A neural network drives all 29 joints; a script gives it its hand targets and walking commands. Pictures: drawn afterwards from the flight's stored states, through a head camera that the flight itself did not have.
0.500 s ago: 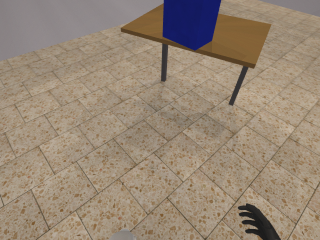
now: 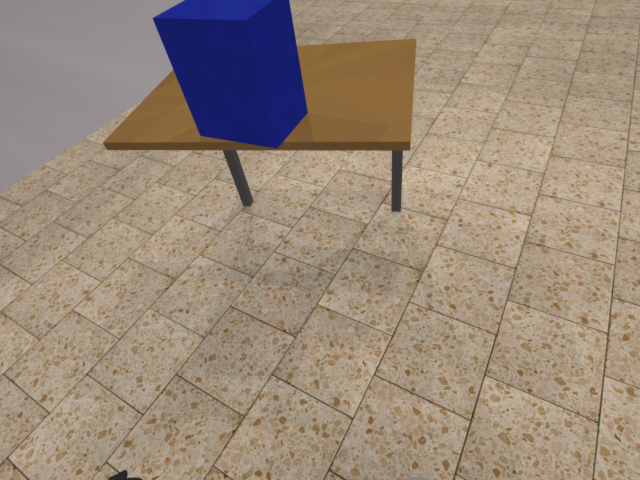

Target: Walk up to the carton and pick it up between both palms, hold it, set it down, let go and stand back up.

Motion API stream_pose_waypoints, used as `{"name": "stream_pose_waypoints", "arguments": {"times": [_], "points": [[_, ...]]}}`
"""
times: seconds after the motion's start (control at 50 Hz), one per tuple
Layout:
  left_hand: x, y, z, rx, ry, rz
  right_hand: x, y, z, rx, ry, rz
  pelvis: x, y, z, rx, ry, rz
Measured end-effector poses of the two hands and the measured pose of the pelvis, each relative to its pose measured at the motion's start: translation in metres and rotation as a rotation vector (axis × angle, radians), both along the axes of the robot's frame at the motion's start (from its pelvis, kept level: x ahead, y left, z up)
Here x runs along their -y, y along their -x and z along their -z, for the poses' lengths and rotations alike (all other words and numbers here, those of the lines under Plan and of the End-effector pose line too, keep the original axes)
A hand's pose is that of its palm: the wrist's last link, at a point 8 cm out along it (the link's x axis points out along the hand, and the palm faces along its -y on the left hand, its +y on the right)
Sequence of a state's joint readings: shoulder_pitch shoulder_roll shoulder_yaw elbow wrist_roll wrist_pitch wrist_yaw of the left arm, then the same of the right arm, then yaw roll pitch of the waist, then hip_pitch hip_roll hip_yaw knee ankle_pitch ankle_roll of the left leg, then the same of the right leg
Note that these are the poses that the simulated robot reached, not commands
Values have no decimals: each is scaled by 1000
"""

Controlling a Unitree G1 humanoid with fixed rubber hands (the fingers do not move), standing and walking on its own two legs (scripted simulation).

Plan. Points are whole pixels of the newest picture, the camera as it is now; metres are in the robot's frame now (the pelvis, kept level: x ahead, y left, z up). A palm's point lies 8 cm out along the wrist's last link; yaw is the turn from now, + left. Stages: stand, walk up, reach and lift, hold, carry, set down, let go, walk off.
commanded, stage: walk up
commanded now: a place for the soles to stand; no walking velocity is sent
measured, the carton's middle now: (239, 70) +0.96 +0.15 +0.11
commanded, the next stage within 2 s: none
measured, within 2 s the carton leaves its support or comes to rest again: neither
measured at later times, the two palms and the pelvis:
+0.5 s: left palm (107, 390) +0.31 +0.35 -0.09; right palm (468, 385) +0.26 -0.19 -0.08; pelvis +0.19 +0.09 +0.01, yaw -7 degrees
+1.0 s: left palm (94, 308) +0.43 +0.39 -0.04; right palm (424, 316) +0.39 -0.16 -0.11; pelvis +0.33 +0.12 +0.01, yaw -9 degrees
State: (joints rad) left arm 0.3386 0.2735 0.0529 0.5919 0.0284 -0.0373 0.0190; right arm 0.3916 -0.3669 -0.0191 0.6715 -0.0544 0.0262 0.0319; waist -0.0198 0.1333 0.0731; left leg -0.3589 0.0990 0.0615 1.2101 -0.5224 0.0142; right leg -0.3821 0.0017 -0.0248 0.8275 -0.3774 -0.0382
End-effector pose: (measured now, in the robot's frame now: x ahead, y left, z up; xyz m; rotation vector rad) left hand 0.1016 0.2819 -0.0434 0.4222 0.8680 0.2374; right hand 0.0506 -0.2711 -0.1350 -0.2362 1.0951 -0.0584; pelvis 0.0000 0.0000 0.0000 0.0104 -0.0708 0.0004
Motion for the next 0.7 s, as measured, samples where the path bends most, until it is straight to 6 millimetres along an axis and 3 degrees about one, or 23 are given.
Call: {"name": "stream_pose_waypoints", "arguments": {"times": [0.1,0.18,0.26,0.34,0.38,0.44,0.58,0.64,0.7], "points": [[-13,18,-3,-108,-5,-74,-16,-102,-27,158,-13,-52,-10,-36,-13,2,3,15],[-25,12,1,-171,12,-95,-36,-165,-46,231,-27,-80,-22,-64,-18,-13,8,29],[-42,-15,14,-199,42,-94,-62,-213,-58,271,-28,-98,-39,-97,-17,-28,19,38],[-67,-63,39,-198,75,-65,-85,-249,-60,301,8,-79,-63,-137,-4,-32,16,45],[-73,-93,52,-193,95,-27,-91,-252,-58,301,39,-53,-74,-152,2,-17,-15,64],[-72,-144,55,-174,120,44,-88,-237,-57,263,71,54,-85,-173,2,-5,-6,101],[-55,-277,20,-20,130,221,-77,-169,-54,67,112,253,-94,-212,-15,2,-23,158],[-41,-317,8,20,127,277,-78,-153,-44,-4,98,293,-95,-229,-16,-6,-35,181],[-31,-344,4,45,102,312,-79,-155,-26,-42,66,312,-92,-247,-9,-7,-38,204]]}}
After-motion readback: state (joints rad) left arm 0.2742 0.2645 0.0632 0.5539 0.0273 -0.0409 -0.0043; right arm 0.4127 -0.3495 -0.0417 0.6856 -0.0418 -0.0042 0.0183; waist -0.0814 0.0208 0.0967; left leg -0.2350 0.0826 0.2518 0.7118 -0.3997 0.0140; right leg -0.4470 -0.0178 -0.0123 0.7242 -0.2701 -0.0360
